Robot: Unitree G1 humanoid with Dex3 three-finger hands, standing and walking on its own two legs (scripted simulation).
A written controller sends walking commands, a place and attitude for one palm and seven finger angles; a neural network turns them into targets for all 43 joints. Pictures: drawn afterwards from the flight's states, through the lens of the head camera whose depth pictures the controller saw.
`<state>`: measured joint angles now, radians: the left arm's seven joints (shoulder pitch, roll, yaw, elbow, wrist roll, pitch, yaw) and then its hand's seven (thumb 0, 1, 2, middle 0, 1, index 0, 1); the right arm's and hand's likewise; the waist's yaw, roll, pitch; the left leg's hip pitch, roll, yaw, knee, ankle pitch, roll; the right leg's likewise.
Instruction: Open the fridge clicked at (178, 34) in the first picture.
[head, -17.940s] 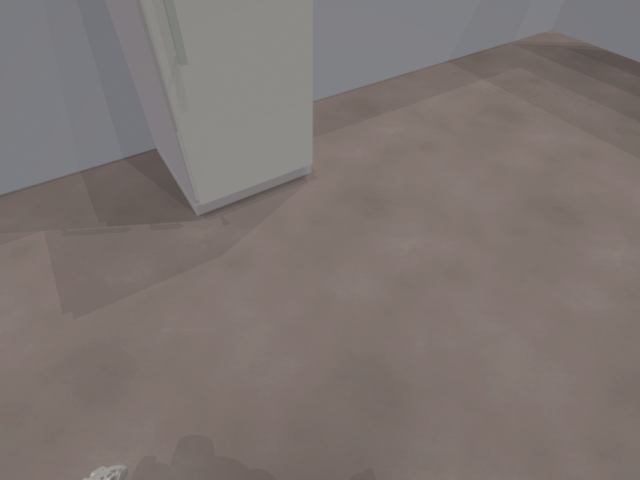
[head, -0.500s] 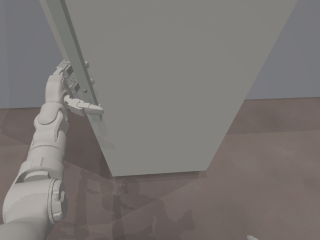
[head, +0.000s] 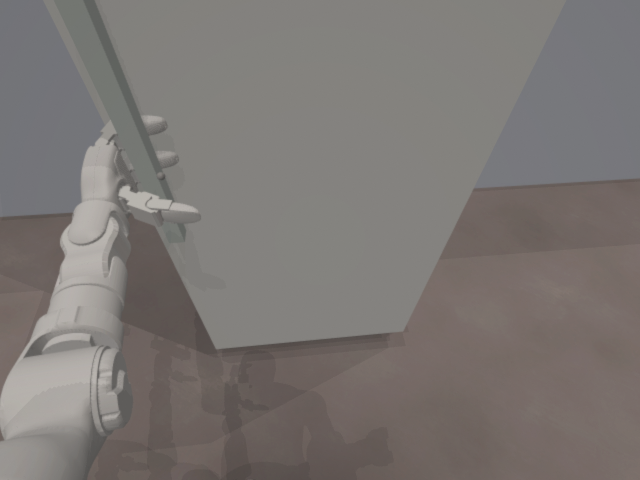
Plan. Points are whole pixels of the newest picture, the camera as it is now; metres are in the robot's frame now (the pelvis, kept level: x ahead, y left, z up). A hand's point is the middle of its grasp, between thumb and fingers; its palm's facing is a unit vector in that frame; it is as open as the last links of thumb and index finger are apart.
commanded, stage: slide the fingers in behind the handle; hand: left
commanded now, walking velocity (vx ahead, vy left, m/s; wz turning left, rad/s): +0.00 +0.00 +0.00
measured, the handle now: (128, 102) +0.51 +0.22 +0.20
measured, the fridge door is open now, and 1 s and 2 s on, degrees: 0 0 0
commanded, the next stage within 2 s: grip the handle and tug to test in 0.52 s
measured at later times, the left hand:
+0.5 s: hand (162, 175) +0.46 +0.19 +0.13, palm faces +0.07 -1.00 +0.01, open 14.0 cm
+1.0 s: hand (154, 177) +0.46 +0.20 +0.12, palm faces +0.08 -1.00 +0.01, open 10.5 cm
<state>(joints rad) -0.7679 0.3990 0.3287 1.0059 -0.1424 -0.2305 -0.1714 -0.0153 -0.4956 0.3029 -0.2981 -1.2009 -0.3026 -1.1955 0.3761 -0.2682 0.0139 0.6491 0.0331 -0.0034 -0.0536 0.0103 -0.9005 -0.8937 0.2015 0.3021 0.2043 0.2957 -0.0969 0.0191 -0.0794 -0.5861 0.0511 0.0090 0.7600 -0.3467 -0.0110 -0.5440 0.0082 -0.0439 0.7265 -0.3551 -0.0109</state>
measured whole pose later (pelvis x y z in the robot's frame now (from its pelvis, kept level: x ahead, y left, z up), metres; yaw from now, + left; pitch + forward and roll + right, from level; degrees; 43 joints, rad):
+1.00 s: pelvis +0.00 +0.01 +0.00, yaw +0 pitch +10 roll -2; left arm -0.78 0.38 0.31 1.01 -0.14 -0.24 -0.15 -0.01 0.00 0.52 -0.35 -1.27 -0.36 -1.27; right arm 0.35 -0.26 0.02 0.65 0.03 -0.02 -0.05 0.01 -0.90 -0.89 0.20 0.30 0.20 0.30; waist -0.09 0.01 -0.08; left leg -0.59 0.04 0.01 0.77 -0.35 0.00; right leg -0.54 0.00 -0.04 0.73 -0.35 0.00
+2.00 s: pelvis +0.02 +0.01 +0.01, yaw -2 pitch +9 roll -1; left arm -0.58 0.33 0.30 0.74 -0.17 -0.16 -0.11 0.00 0.74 0.79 -0.34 -1.40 -0.36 -1.40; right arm 0.36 -0.25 0.00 0.61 0.04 0.00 -0.03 0.01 -0.90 -0.89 0.20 0.30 0.20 0.30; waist -0.08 0.03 -0.10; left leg -0.51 0.05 0.04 0.72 -0.37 0.00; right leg -0.48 0.01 -0.01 0.68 -0.36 0.00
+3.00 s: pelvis +0.04 +0.00 +0.03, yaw +1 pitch +1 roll +1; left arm 0.21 0.15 0.00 -0.15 -0.05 -0.02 0.10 -0.05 0.60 0.72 -0.39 -1.37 -0.36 -1.40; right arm 0.14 -0.17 0.05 0.52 -0.03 0.05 -0.05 0.01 -0.90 -0.89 0.20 0.30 0.20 0.30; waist -0.02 0.06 -0.02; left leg -0.21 0.00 -0.01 0.46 -0.27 -0.01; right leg -0.22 -0.03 -0.05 0.55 -0.30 0.01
